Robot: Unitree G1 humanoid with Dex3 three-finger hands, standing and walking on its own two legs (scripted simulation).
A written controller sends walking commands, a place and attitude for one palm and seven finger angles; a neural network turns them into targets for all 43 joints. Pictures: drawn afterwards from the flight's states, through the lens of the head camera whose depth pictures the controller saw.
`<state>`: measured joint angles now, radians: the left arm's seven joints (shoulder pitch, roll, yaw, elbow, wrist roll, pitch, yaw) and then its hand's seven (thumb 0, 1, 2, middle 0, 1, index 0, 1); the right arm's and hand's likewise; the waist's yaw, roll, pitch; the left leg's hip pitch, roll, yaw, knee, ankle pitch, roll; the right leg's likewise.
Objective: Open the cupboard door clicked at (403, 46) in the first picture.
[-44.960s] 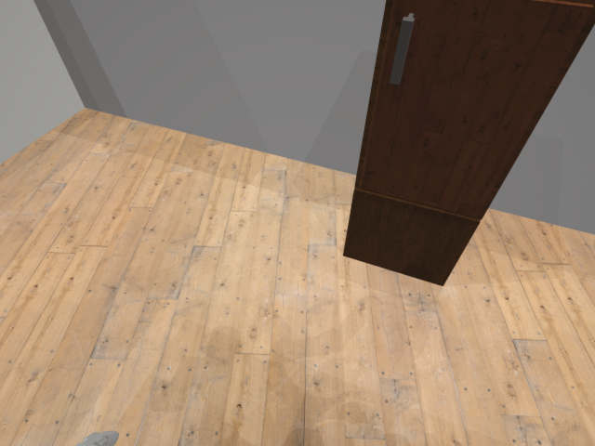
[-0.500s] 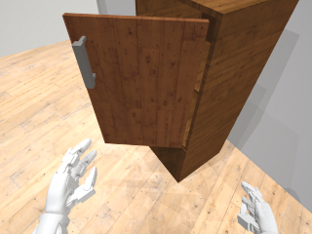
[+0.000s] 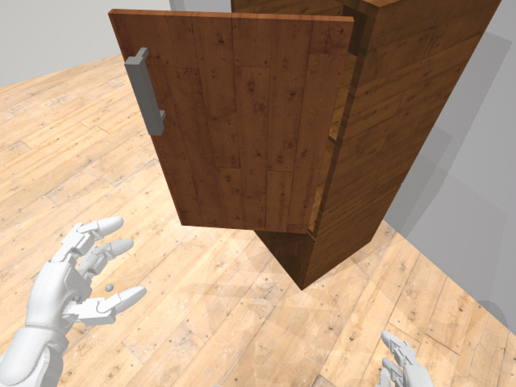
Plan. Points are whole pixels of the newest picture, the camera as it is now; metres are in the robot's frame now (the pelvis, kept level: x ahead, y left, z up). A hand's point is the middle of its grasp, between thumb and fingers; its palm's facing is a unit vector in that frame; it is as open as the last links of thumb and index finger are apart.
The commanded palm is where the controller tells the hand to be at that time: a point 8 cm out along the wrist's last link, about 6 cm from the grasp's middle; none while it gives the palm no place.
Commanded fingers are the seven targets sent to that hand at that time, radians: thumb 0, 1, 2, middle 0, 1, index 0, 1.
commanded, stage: raise the hand with hooked fingers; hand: left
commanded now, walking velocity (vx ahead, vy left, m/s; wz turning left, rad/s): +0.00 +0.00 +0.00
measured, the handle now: (150, 92) +0.56 +0.22 +0.16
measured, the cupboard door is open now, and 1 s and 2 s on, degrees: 51 51 51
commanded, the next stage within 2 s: move the hooked fingers beside the handle in 1.28 s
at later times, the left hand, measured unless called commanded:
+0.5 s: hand (54, 232) +0.28 +0.27 +0.14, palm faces +0.04 -1.00 -0.06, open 13.7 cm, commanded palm +0.25 +0.32 +0.15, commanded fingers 0.00 -0.50 0.30 -0.30 -1.20 -0.30 -1.20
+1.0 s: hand (39, 192) +0.31 +0.29 +0.18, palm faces +0.02 -1.00 -0.06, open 14.0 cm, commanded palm +0.27 +0.33 +0.18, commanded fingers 0.00 -0.50 0.30 -0.30 -1.20 -0.30 -1.20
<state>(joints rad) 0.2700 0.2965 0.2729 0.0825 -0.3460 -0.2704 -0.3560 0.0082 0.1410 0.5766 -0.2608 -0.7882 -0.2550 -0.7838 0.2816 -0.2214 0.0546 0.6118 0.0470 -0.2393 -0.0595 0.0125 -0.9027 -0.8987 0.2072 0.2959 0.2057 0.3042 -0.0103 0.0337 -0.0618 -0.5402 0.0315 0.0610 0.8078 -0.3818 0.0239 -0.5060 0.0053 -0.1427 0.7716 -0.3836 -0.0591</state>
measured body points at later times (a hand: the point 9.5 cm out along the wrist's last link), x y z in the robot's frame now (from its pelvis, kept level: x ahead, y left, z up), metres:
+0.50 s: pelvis +0.01 +0.02 +0.02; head +0.01 +0.01 +0.47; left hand +0.27 +0.33 +0.15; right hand +0.20 -0.21 -0.04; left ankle +0.02 +0.10 -0.71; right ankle +0.01 -0.08 -0.71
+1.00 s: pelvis +0.01 +0.01 +0.03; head +0.01 +0.00 +0.48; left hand +0.30 +0.34 +0.18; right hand +0.18 -0.23 -0.05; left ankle +0.02 +0.10 -0.71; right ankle +0.01 -0.08 -0.71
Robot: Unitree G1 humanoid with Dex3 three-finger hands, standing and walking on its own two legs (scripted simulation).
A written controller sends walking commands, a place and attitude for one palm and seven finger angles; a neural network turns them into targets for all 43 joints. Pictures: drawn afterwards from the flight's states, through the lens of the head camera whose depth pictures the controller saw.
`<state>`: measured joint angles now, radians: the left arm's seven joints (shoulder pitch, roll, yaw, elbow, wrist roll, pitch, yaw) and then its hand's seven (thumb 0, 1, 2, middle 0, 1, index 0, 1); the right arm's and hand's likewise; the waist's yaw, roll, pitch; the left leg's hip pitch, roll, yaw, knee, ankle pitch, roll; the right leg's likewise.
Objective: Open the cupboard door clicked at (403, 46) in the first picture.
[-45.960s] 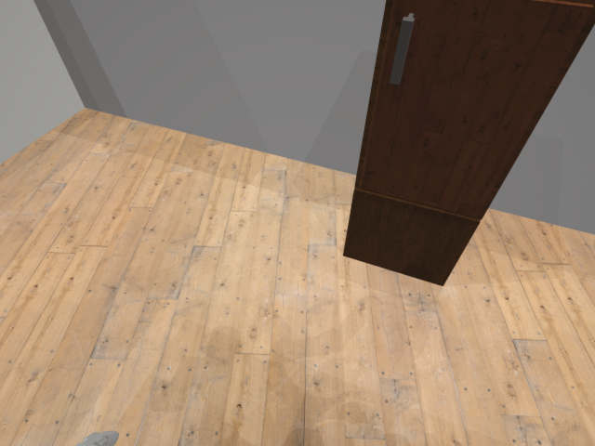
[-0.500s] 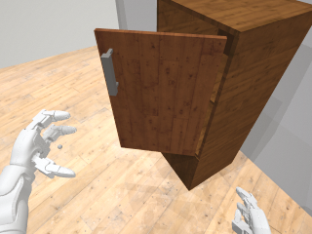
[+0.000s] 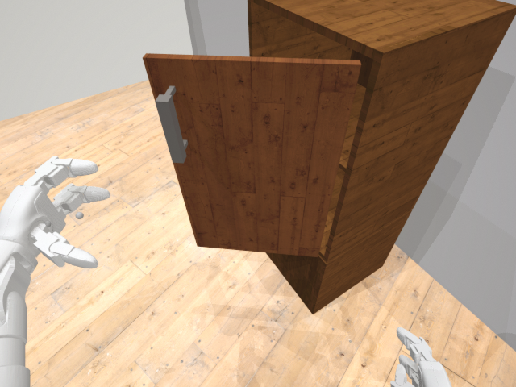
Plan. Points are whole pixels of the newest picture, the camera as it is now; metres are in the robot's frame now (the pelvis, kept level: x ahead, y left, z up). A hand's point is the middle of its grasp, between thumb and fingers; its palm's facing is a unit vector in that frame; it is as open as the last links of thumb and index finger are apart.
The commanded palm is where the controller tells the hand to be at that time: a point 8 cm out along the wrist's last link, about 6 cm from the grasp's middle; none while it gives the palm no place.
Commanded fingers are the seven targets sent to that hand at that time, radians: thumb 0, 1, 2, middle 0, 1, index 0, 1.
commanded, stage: raise the hand with hooked fingers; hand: left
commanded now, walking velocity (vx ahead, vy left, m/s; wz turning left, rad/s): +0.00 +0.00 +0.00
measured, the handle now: (175, 125) +0.55 +0.21 +0.13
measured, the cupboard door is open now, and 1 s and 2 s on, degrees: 51 51 51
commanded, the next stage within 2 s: move the hooked fingers beside the handle in 0.28 s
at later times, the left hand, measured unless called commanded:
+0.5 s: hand (92, 212) +0.30 +0.26 +0.14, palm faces +0.06 -1.00 -0.05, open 14.0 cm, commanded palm +0.28 +0.31 +0.15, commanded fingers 0.00 -0.50 0.30 -0.30 -1.20 -0.30 -1.20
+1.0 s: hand (111, 177) +0.38 +0.27 +0.14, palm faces +0.02 -1.00 -0.02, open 14.0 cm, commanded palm +0.35 +0.32 +0.14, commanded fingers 0.00 -0.50 0.30 -0.30 -1.20 -0.30 -1.20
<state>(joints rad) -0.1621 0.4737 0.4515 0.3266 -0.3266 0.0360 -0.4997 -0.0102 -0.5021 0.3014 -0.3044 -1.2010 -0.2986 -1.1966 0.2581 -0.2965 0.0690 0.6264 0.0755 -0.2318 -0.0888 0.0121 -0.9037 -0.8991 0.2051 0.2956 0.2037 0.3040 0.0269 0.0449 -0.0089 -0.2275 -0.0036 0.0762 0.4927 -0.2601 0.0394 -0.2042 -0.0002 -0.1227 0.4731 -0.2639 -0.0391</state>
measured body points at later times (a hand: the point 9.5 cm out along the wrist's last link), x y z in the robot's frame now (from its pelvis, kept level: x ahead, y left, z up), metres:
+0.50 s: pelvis +0.00 -0.01 +0.00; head +0.00 -0.03 +0.45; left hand +0.30 +0.32 +0.15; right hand +0.18 -0.25 -0.08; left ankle +0.00 +0.09 -0.74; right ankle +0.00 -0.09 -0.74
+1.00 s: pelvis +0.01 +0.00 +0.00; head +0.03 -0.01 +0.45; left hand +0.37 +0.32 +0.14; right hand +0.12 -0.27 -0.10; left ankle +0.00 +0.09 -0.74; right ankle +0.00 -0.09 -0.74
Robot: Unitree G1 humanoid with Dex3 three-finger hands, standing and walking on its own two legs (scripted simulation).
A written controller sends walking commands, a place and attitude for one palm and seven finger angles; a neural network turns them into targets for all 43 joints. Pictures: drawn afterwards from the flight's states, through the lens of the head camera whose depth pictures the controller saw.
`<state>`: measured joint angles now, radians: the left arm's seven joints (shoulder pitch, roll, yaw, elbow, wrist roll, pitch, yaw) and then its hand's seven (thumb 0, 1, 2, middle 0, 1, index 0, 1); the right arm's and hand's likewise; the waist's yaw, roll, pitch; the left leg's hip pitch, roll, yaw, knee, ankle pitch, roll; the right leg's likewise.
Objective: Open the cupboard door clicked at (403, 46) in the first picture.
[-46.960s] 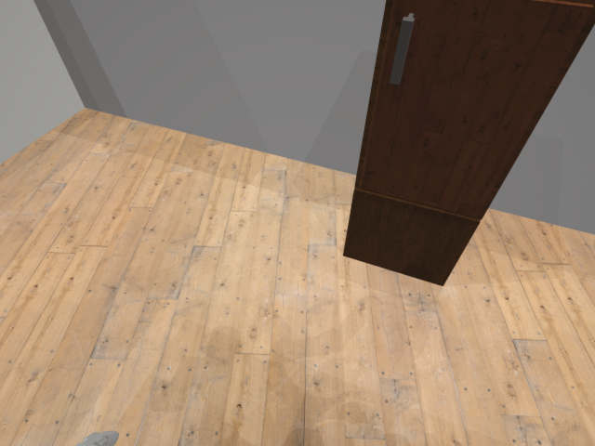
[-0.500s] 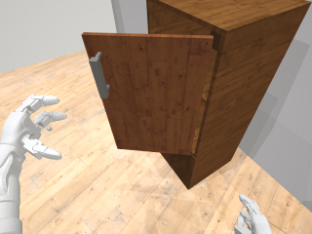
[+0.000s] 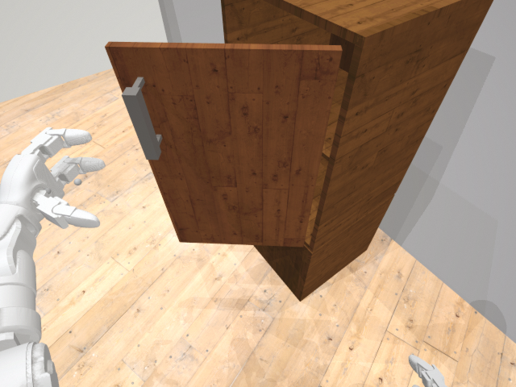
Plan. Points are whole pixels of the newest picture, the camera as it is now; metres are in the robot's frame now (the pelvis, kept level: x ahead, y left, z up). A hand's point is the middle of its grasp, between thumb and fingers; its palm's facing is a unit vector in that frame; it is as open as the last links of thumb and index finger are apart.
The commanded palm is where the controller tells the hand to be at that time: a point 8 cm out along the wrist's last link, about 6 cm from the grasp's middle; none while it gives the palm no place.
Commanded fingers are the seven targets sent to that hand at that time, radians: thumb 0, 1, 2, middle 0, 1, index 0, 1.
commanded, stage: move the hooked fingers beside the handle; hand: left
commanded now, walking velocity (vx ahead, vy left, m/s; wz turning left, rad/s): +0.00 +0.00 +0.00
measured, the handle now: (146, 119) +0.53 +0.22 +0.13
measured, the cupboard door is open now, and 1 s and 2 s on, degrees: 51 51 51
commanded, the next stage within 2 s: slide the fingers in behind the handle in 1.78 s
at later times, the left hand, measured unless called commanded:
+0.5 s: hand (85, 154) +0.43 +0.29 +0.14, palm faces +0.02 -1.00 +0.00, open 14.0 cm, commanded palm +0.41 +0.34 +0.14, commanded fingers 0.00 -0.50 0.30 -0.30 -1.20 -0.30 -1.20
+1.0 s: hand (100, 129) +0.49 +0.29 +0.14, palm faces +0.00 -1.00 +0.00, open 14.0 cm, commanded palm +0.47 +0.34 +0.14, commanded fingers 0.00 -0.50 0.30 -0.30 -1.20 -0.30 -1.20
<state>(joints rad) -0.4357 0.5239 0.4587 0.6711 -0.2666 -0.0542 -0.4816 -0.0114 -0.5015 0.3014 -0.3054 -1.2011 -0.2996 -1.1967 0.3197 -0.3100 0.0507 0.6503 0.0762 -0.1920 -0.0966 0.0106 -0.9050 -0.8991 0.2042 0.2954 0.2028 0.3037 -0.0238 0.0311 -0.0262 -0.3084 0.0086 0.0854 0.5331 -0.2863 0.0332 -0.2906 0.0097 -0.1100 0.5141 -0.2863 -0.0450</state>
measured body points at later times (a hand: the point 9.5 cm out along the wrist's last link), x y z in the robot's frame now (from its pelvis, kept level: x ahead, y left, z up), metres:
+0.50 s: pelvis +0.00 +0.02 +0.00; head +0.05 +0.02 +0.44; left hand +0.42 +0.35 +0.14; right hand +0.07 -0.26 -0.11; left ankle -0.01 +0.10 -0.73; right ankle -0.01 -0.09 -0.73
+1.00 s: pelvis +0.01 +0.03 -0.01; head +0.10 +0.04 +0.43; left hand +0.48 +0.34 +0.14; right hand +0.00 -0.26 -0.12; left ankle -0.01 +0.10 -0.73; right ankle -0.01 -0.09 -0.73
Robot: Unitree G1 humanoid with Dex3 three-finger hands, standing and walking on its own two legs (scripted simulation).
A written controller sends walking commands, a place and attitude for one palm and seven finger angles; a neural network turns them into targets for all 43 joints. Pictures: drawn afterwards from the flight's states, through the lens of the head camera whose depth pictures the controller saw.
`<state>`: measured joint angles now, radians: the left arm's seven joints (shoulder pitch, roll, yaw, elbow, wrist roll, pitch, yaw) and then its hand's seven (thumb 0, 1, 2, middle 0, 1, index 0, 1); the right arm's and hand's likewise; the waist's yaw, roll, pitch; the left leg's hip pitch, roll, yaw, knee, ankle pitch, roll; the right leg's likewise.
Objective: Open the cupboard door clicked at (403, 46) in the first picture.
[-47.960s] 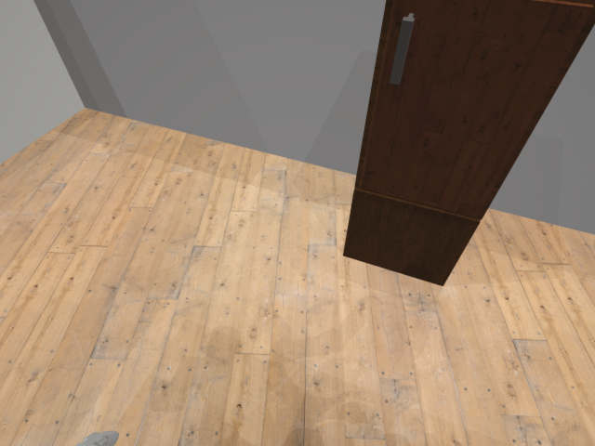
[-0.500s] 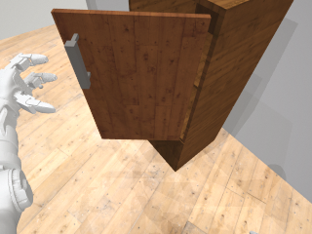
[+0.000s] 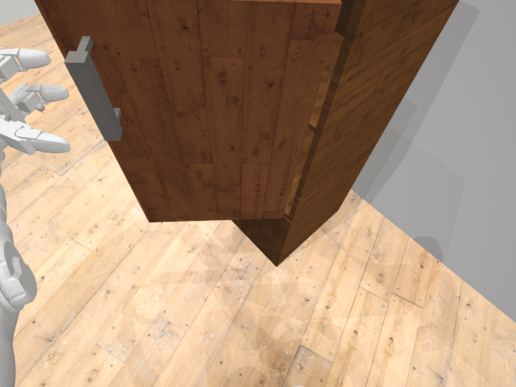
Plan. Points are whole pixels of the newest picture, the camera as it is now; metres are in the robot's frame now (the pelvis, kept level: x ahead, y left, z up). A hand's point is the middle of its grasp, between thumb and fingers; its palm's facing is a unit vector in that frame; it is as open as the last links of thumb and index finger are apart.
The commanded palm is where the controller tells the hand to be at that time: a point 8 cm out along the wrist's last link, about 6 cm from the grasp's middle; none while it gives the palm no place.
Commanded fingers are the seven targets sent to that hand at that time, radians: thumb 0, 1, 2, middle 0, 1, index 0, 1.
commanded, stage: move the hooked fingers beside the handle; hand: left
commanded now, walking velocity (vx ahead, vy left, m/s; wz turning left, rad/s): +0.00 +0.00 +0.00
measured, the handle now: (100, 91) +0.52 +0.21 +0.14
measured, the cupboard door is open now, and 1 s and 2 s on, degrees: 51 51 51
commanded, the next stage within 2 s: slide the fingers in behind the handle in 0.78 s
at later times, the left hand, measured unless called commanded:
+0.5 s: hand (32, 118) +0.46 +0.28 +0.15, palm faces +0.02 -1.00 +0.01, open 14.0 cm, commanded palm +0.44 +0.32 +0.14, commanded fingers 0.00 -0.50 0.30 -0.30 -1.20 -0.30 -1.20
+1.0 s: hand (37, 113) +0.47 +0.27 +0.15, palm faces -0.01 -1.00 +0.01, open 14.0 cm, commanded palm +0.45 +0.32 +0.14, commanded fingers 0.00 -0.50 0.30 -0.30 -1.20 -0.30 -1.20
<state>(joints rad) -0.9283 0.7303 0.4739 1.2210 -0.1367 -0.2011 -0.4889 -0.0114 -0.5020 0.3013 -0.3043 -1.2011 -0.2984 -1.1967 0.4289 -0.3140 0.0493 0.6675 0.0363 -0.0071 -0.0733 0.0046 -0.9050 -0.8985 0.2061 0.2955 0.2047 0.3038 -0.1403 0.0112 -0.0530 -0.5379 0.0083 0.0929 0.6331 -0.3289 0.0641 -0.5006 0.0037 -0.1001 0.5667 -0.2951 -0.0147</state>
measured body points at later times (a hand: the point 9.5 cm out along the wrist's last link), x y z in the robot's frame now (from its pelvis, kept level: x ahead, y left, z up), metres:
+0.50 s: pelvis +0.00 -0.01 +0.00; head +0.08 +0.01 +0.44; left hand +0.45 +0.33 +0.15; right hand +0.03 -0.29 -0.11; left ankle -0.02 +0.07 -0.73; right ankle -0.02 -0.11 -0.72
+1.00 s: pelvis +0.00 +0.00 +0.00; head +0.08 +0.01 +0.44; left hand +0.46 +0.33 +0.15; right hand -0.01 -0.29 -0.11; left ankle -0.02 +0.07 -0.73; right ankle -0.02 -0.11 -0.72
